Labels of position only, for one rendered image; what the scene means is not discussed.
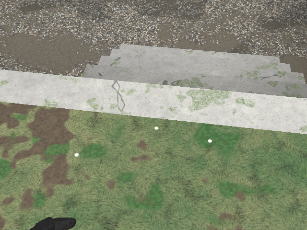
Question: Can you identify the robot left hand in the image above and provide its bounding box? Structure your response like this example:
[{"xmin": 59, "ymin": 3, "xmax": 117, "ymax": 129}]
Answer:
[{"xmin": 30, "ymin": 217, "xmax": 76, "ymax": 230}]

